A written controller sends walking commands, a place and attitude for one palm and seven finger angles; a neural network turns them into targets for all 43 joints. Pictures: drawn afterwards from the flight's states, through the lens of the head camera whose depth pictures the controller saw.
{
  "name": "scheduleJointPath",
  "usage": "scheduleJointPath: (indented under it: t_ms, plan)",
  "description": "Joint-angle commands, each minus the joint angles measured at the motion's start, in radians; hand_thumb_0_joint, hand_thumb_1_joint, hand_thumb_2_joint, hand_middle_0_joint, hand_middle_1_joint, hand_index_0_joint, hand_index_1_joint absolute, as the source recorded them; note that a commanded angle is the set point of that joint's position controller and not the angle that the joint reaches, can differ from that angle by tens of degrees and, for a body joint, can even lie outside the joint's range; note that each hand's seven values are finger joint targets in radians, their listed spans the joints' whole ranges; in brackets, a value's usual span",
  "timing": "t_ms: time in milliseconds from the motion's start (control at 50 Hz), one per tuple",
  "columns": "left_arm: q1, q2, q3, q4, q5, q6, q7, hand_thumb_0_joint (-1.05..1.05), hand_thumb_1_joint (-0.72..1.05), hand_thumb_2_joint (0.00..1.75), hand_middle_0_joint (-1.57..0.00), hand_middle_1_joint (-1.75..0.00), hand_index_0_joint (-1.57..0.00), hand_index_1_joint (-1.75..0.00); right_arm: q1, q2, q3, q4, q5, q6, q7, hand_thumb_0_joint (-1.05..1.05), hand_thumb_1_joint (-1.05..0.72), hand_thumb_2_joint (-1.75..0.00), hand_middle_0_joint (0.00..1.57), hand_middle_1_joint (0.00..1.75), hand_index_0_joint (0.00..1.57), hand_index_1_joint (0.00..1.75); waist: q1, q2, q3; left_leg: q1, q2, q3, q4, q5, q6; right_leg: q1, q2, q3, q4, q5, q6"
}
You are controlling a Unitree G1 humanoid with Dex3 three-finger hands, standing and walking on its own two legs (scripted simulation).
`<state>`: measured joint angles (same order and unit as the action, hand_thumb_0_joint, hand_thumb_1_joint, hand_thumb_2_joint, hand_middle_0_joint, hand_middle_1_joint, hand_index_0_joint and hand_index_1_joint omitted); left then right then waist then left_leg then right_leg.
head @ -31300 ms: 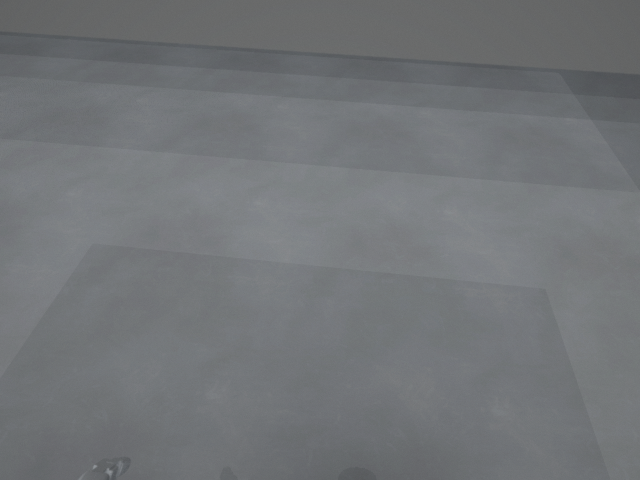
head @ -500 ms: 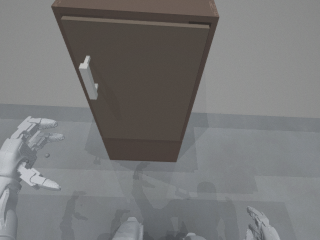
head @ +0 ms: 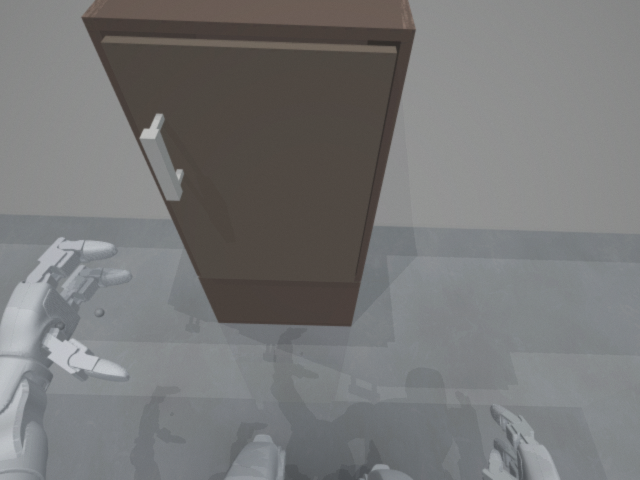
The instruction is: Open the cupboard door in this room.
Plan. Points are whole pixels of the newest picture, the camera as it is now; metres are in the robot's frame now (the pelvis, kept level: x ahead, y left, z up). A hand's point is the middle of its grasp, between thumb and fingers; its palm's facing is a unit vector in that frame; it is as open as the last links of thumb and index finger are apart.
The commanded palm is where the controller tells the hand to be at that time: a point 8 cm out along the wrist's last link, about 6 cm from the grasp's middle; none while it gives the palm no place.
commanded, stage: move the hooked fingers beside the handle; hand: left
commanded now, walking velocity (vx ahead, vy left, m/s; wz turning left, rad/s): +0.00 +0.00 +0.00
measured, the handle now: (166, 158) +0.56 +0.28 +0.04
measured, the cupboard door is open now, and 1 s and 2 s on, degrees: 0 0 0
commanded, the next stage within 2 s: none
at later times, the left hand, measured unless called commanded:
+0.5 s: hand (99, 258) +0.36 +0.30 +0.06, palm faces +0.03 -1.00 -0.02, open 14.0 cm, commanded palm +0.34 +0.35 +0.06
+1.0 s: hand (106, 217) +0.43 +0.32 +0.06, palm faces +0.04 -1.00 -0.03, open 14.0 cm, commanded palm +0.41 +0.36 +0.05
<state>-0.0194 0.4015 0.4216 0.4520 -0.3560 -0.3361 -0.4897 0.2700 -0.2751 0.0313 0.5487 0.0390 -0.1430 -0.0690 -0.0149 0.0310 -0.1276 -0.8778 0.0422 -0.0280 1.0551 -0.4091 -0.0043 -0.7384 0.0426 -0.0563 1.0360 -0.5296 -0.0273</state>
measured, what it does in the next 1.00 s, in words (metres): stands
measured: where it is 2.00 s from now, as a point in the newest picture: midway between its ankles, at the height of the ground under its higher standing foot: outside the picture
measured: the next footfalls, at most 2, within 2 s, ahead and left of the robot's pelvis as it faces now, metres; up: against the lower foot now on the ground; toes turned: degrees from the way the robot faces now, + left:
none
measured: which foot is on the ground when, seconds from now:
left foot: down 0.00-1.00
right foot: down 0.00-1.00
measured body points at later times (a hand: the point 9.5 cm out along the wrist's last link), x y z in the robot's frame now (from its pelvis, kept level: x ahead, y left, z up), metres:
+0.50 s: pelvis +0.00 +0.02 -0.01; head +0.08 +0.04 +0.44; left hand +0.35 +0.35 +0.06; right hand +0.10 -0.25 -0.10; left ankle +0.06 +0.12 -0.67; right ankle -0.01 -0.11 -0.67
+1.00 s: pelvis +0.00 +0.03 -0.02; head +0.11 +0.06 +0.42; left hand +0.42 +0.37 +0.06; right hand +0.06 -0.25 -0.11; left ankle +0.06 +0.12 -0.67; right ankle -0.01 -0.11 -0.67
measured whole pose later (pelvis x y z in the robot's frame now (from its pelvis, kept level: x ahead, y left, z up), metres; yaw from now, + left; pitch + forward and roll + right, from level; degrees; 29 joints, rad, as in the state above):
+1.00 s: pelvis +0.00 +0.03 -0.02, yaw -2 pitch +20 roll -5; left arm -0.63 0.62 0.53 1.02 -0.20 -0.40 -0.51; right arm 0.33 -0.29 0.04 0.60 0.01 -0.03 -0.05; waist -0.10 0.01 -0.12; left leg -1.06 0.04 -0.02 1.14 -0.43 0.03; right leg -0.91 0.04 -0.04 1.09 -0.52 0.01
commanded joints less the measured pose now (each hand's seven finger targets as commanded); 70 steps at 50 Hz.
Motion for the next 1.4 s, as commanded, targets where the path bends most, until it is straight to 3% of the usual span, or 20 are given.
scheduleJointPath:
  t_ms: [0, 40, 120, 140, 220, 360, 480, 520, 620, 680, 740, 760, 820, 940, 1000, 1040, 1100, 1200, 1240, 1380]
  plan:
    - [-0.318, 0.305, 0.112, -0.165, -0.018, -0.077, 0.003, 0.0, -0.5, 0.3, -0.3, -1.2, -0.3, -1.2, -0.006, -0.143, -0.059, -0.108, 0.002, -0.048, -0.025, 0.0, -0.9, -0.9, 0.2, 0.3, 0.2, 0.3, -0.021, 0.048, -0.225, 0.213, -0.028, 0.004, -0.097, 0.139, 0.041, 0.025, -0.002, 0.09, -0.185, 0.196, 0.016]
    - [-0.35, 0.328, 0.133, -0.103, -0.017, -0.082, 0.0, 0.0, -0.5, 0.3, -0.3, -1.2, -0.3, -1.2, -0.001, -0.145, -0.056, -0.099, 0.003, -0.045, -0.031, 0.0, -0.9, -0.9, 0.2, 0.3, 0.2, 0.3, -0.025, 0.018, -0.216, 0.185, -0.027, 0.005, -0.09, 0.121, 0.042, 0.03, -0.004, 0.104, -0.194, 0.168, 0.019]
    - [-0.399, 0.356, 0.135, -0.052, -0.008, -0.082, -0.032, 0.0, -0.5, 0.3, -0.3, -1.2, -0.3, -1.2, 0.009, -0.151, -0.058, -0.09, 0.005, -0.042, -0.034, 0.0, -0.9, -0.9, 0.2, 0.3, 0.2, 0.3, -0.015, 0.06, -0.274, 0.207, -0.026, 0.007, -0.087, 0.15, 0.043, 0.04, -0.004, 0.098, -0.175, 0.206, 0.013]
    - [-0.424, 0.336, 0.104, -0.043, -0.003, -0.076, -0.041, 0.0, -0.5, 0.3, -0.3, -1.2, -0.3, -1.2, 0.01, -0.15, -0.057, -0.09, 0.007, -0.042, -0.034, 0.0, -0.9, -0.9, 0.2, 0.3, 0.2, 0.3, -0.021, 0.084, -0.273, 0.218, -0.027, 0.007, -0.09, 0.141, 0.043, 0.021, -0.003, 0.093, -0.176, 0.197, 0.013]
    - [-0.46, 0.369, 0.122, 0.025, -0.001, -0.052, -0.062, 0.0, -0.5, 0.3, -0.3, -1.2, -0.3, -1.2, 0.029, -0.161, -0.061, -0.083, 0.006, -0.034, -0.033, 0.0, -0.9, -0.9, 0.2, 0.3, 0.2, 0.3, -0.018, 0.073, -0.293, 0.224, -0.024, 0.0, -0.091, 0.164, 0.044, 0.016, 0.002, 0.081, -0.166, 0.224, 0.01]
    - [-0.49, 0.376, 0.139, 0.045, 0.014, -0.057, -0.034, 0.0, -0.5, 0.3, -0.3, -1.2, -0.3, -1.2, 0.06, -0.167, -0.073, -0.09, 0.001, -0.016, -0.017, 0.0, -0.9, -0.9, 0.2, 0.3, 0.2, 0.3, -0.01, 0.079, -0.329, 0.294, -0.02, -0.018, -0.114, 0.208, 0.038, -0.039, 0.013, 0.03, -0.138, 0.241, 0.002]
    - [-0.61, 0.407, 0.146, 0.111, 0.04, -0.075, -0.02, 0.0, -0.5, 0.3, -0.3, -1.2, -0.3, -1.2, 0.085, -0.179, -0.073, -0.071, -0.005, 0.005, -0.015, 0.0, -0.9, -0.9, 0.2, 0.3, 0.2, 0.3, -0.036, 0.082, -0.297, 0.285, -0.013, -0.031, -0.11, 0.175, 0.038, -0.1, 0.019, 0.021, -0.129, 0.194, -0.004]
    - [-0.649, 0.409, 0.132, 0.103, 0.054, -0.084, -0.022, 0.0, -0.5, 0.3, -0.3, -1.2, -0.3, -1.2, 0.091, -0.179, -0.074, -0.065, -0.007, 0.009, -0.013, 0.0, -0.9, -0.9, 0.2, 0.3, 0.2, 0.3, -0.035, 0.13, -0.338, 0.339, -0.009, -0.044, -0.118, 0.189, 0.03, -0.12, 0.016, 0.015, -0.124, 0.184, -0.007]
    - [-0.734, 0.392, 0.097, 0.109, 0.069, -0.097, -0.021, 0.0, -0.5, 0.3, -0.3, -1.2, -0.3, -1.2, 0.108, -0.183, -0.076, -0.048, -0.011, 0.02, -0.011, 0.0, -0.9, -0.9, 0.2, 0.3, 0.2, 0.3, -0.052, 0.169, -0.381, 0.433, 0.003, -0.075, -0.122, 0.23, 0.02, -0.18, 0.018, 0.001, -0.118, 0.184, -0.011]
    - [-0.728, 0.441, 0.145, 0.197, 0.071, -0.087, -0.016, 0.0, -0.5, 0.3, -0.3, -1.2, -0.3, -1.2, 0.123, -0.193, -0.075, -0.038, -0.013, 0.034, -0.012, 0.0, -0.9, -0.9, 0.2, 0.3, 0.2, 0.3, -0.047, 0.107, -0.355, 0.379, 0.001, -0.075, -0.117, 0.222, 0.024, -0.164, 0.021, 0.001, -0.12, 0.187, -0.013]
    - [-0.789, 0.422, 0.108, 0.243, 0.093, -0.076, -0.013, 0.0, -0.5, 0.3, -0.3, -1.2, -0.3, -1.2, 0.126, -0.191, -0.074, -0.038, -0.013, 0.047, -0.009, 0.0, -0.9, -0.9, 0.2, 0.3, 0.2, 0.3, -0.06, 0.139, -0.328, 0.372, 0.004, -0.073, -0.122, 0.191, 0.021, -0.201, 0.015, -0.001, -0.12, 0.167, -0.009]
    - [-0.816, 0.424, 0.105, 0.27, 0.099, -0.073, -0.01, 0.0, -0.5, 0.3, -0.3, -1.2, -0.3, -1.2, 0.131, -0.193, -0.073, -0.034, -0.015, 0.051, -0.007, 0.0, -0.9, -0.9, 0.2, 0.3, 0.2, 0.3, -0.068, 0.112, -0.325, 0.357, 0.003, -0.076, -0.119, 0.174, 0.024, -0.206, 0.015, -0.002, -0.12, 0.16, -0.007]
    - [-0.894, 0.515, 0.158, 0.334, 0.118, -0.091, -0.008, 0.0, -0.5, 0.3, -0.3, -1.2, -0.3, -1.2, 0.146, -0.202, -0.071, -0.024, -0.019, 0.065, -0.011, 0.0, -0.9, -0.9, 0.2, 0.3, 0.2, 0.3, -0.074, 0.103, -0.338, 0.318, 0.003, -0.065, -0.091, 0.181, 0.029, -0.204, 0.016, 0.007, -0.105, 0.166, -0.007]
    - [-0.97, 0.534, 0.151, 0.351, 0.133, -0.14, -0.028, 0.0, -0.5, 0.3, -0.3, -1.2, -0.3, -1.2, 0.163, -0.202, -0.072, -0.015, -0.027, 0.09, -0.002, 0.0, -0.9, -0.9, 0.2, 0.3, 0.2, 0.3, -0.069, 0.188, -0.432, 0.405, 0.009, -0.077, -0.062, 0.274, 0.02, -0.239, 0.022, 0.006, -0.082, 0.2, -0.013]
    - [-0.982, 0.586, 0.183, 0.449, 0.134, -0.118, -0.045, 0.0, -0.5, 0.3, -0.3, -1.2, -0.3, -1.2, 0.179, -0.212, -0.068, -0.005, -0.022, 0.109, -0.005, 0.0, -0.9, -0.9, 0.2, 0.3, 0.2, 0.3, -0.082, 0.111, -0.409, 0.319, 0.009, -0.063, -0.042, 0.249, 0.033, -0.218, 0.025, 0.012, -0.082, 0.208, -0.006]
    - [-1.004, 0.608, 0.184, 0.497, 0.141, -0.096, -0.056, 0.0, -0.5, 0.3, -0.3, -1.2, -0.3, -1.2, 0.181, -0.214, -0.065, -0.006, -0.018, 0.119, -0.008, 0.0, -0.9, -0.9, 0.2, 0.3, 0.2, 0.3, -0.091, 0.102, -0.38, 0.258, 0.005, -0.051, -0.032, 0.215, 0.041, -0.211, 0.024, 0.021, -0.085, 0.2, 0.0]
    - [-1.06, 0.655, 0.196, 0.487, 0.155, -0.099, -0.06, 0.0, -0.5, 0.3, -0.3, -1.2, -0.3, -1.2, 0.191, -0.216, -0.062, -0.004, -0.021, 0.127, -0.009, 0.0, -0.9, -0.9, 0.2, 0.3, 0.2, 0.3, -0.087, 0.171, -0.414, 0.278, 0.006, -0.05, -0.018, 0.249, 0.039, -0.228, 0.025, 0.023, -0.071, 0.215, -0.004]
    - [-1.127, 0.724, 0.232, 0.52, 0.166, -0.119, -0.057, 0.0, -0.5, 0.3, -0.3, -1.2, -0.3, -1.2, 0.206, -0.226, -0.062, 0.011, -0.025, 0.135, -0.01, 0.0, -0.9, -0.9, 0.2, 0.3, 0.2, 0.3, -0.109, 0.148, -0.44, 0.249, 0.015, -0.057, 0.017, 0.242, 0.043, -0.254, 0.033, 0.028, -0.054, 0.201, -0.002]
    - [-1.172, 0.726, 0.211, 0.54, 0.173, -0.108, -0.066, 0.0, -0.5, 0.3, -0.3, -1.2, -0.3, -1.2, 0.211, -0.225, -0.054, 0.017, -0.021, 0.14, -0.011, 0.0, -0.9, -0.9, 0.2, 0.3, 0.2, 0.3, -0.124, 0.16, -0.434, 0.224, 0.016, -0.052, 0.029, 0.232, 0.047, -0.262, 0.033, 0.031, -0.052, 0.199, 0.002]
    - [-1.217, 0.821, 0.24, 0.594, 0.199, -0.059, -0.086, 0.0, -0.5, 0.3, -0.3, -1.2, -0.3, -1.2, 0.229, -0.234, -0.041, 0.007, -0.02, 0.155, -0.013, 0.0, -0.9, -0.9, 0.2, 0.3, 0.2, 0.3, -0.125, 0.205, -0.468, 0.202, 0.019, -0.051, 0.065, 0.269, 0.05, -0.287, 0.04, 0.028, -0.026, 0.226, 0.001]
